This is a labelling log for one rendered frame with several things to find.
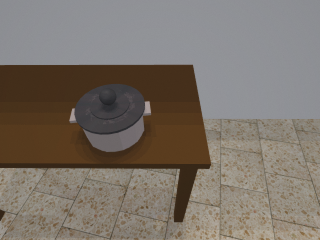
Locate lid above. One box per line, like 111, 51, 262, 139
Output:
74, 84, 145, 135

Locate pot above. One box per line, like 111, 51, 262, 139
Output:
69, 101, 151, 152

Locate knob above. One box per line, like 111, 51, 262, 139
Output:
99, 88, 117, 105

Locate table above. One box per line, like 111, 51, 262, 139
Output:
0, 64, 211, 223

